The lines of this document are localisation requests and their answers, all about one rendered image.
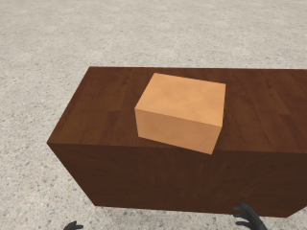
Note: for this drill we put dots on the carton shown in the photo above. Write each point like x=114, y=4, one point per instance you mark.
x=182, y=112

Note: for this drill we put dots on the pedestal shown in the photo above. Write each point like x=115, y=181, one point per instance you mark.
x=260, y=157

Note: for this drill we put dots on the right robot hand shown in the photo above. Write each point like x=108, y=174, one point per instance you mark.
x=253, y=221

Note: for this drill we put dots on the left robot hand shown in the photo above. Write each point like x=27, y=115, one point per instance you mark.
x=72, y=226

